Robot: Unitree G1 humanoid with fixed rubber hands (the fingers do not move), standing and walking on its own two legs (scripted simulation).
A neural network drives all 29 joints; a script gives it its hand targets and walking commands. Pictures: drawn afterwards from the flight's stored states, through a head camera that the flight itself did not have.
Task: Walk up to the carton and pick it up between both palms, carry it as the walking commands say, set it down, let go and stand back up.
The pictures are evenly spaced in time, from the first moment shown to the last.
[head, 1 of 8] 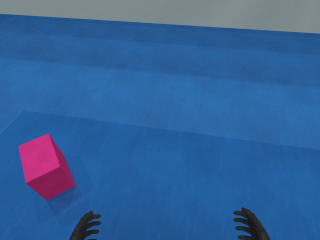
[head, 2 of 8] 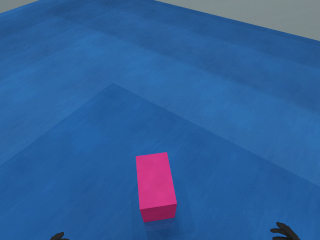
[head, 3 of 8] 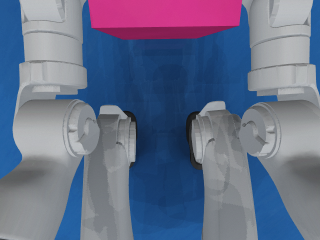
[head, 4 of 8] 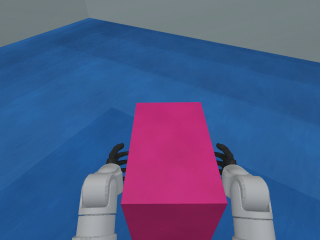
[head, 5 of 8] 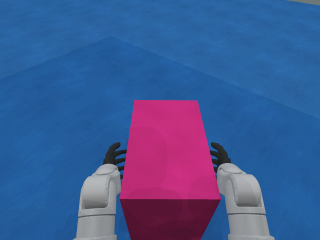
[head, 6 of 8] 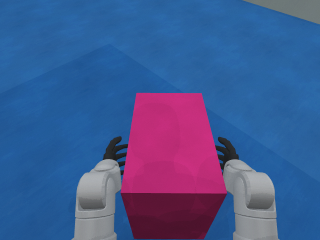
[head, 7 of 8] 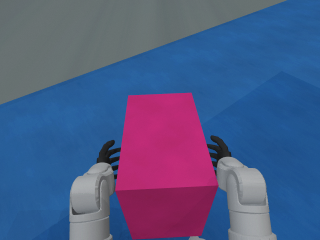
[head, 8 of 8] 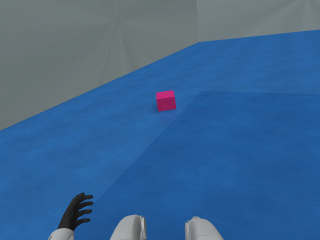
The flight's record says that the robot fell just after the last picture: yes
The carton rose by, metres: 0.66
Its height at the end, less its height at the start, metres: -0.04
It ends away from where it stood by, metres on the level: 5.41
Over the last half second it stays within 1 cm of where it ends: yes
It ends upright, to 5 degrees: no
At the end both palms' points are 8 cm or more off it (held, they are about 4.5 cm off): yes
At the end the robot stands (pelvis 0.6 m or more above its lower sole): yes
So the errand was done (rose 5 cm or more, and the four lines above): no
